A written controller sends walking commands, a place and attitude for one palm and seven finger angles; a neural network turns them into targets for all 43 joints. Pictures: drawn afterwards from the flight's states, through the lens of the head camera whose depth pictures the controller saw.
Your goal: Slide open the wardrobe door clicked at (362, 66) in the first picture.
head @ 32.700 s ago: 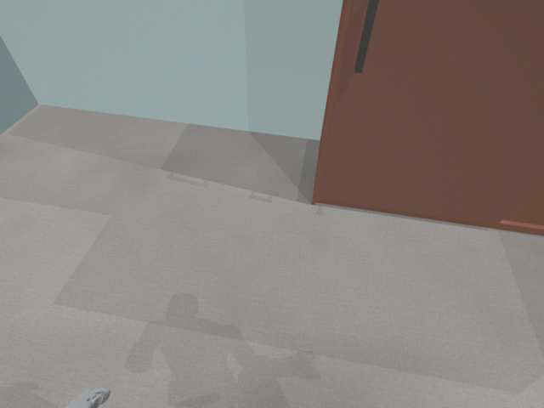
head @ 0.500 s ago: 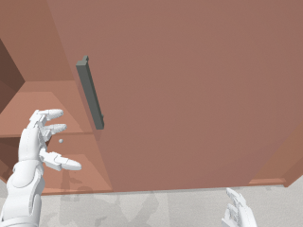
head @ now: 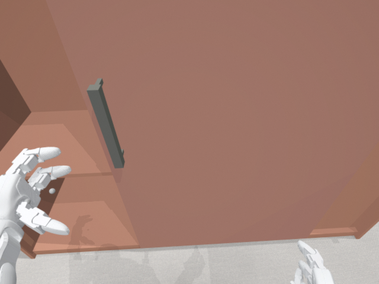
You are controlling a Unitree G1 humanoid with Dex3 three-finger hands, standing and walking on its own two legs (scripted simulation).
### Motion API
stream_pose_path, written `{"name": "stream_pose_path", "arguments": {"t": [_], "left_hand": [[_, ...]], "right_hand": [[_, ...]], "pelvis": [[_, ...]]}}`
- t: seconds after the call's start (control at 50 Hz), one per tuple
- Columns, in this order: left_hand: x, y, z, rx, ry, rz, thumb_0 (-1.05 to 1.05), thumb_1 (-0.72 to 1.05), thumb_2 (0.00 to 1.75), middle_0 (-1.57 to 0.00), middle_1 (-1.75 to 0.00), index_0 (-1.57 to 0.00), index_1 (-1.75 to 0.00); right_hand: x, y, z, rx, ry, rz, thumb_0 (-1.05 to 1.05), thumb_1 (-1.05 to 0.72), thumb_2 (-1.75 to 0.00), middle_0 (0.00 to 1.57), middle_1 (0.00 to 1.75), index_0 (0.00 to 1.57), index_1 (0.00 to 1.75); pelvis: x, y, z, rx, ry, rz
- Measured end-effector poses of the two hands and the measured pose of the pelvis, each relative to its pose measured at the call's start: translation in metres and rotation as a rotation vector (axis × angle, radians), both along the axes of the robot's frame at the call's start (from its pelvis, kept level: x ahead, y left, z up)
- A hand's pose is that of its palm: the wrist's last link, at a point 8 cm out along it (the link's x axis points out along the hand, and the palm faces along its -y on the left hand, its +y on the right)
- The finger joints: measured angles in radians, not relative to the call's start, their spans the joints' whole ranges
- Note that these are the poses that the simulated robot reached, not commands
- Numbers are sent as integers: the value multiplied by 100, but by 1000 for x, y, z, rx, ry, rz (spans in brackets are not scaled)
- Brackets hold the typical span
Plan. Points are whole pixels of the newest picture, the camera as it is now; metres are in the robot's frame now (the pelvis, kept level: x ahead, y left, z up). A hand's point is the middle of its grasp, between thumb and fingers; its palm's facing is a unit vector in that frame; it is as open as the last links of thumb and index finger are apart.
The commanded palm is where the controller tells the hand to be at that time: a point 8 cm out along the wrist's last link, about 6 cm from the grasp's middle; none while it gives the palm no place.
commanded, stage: draw the hand back to the body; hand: left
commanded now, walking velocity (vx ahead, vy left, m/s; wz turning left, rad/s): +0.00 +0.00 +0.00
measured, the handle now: (110, 126) +0.45 +0.26 +0.11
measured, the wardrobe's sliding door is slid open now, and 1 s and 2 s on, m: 0.55 0.55 0.55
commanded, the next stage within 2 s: step back with the hand held close in 1.24 s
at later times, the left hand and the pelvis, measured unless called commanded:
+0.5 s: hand (36, 195) +0.21 +0.29 +0.15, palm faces +0.45 -0.83 -0.33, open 12.4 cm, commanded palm +0.16 +0.32 +0.17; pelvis +0.01 +0.02 +0.01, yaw +0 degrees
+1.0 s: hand (30, 181) +0.21 +0.29 +0.18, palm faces +0.48 -0.80 -0.37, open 7.8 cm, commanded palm +0.16 +0.32 +0.19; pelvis +0.02 +0.02 +0.02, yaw -1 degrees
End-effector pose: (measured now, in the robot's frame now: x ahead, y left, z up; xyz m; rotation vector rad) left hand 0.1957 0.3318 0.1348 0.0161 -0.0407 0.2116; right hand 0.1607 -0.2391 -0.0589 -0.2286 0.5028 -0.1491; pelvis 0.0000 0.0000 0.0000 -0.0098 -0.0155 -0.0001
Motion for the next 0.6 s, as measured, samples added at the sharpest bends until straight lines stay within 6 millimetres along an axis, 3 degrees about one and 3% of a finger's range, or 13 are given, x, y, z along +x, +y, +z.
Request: {"name": "stream_pose_path", "arguments": {"t": [0.18, 0.24, 0.42, 0.6], "left_hand": [[-21, -9, 11, 48, -67, 0, -2, -52, 22, -25, -113, -25, -113], [-22, -6, 22, 183, -59, 99, -1, -46, 24, -25, -110, -25, -110], [-33, -5, 25, 332, -20, 245, -1, -20, 37, -24, -95, -24, -95], [-29, 3, 44, 391, -72, 283, -1, 12, 52, -23, -76, -24, -76]], "right_hand": [[12, 15, 7, -10, -43, 50, 2, -91, -90, 20, 30, 20, 30], [16, 25, 9, -16, -39, 79, 2, -91, -90, 20, 30, 20, 30], [18, 48, 4, 2, 45, 104, 1, -91, -90, 20, 30, 20, 30], [24, 56, 2, 5, 105, 93, 2, -91, -90, 21, 30, 20, 30]], "pelvis": [[-3, 5, 0, -8, -19, 15], [-5, 7, 2, -11, -28, 18], [0, 19, 10, -3, -42, 6], [14, 26, 15, 5, -64, -2]]}}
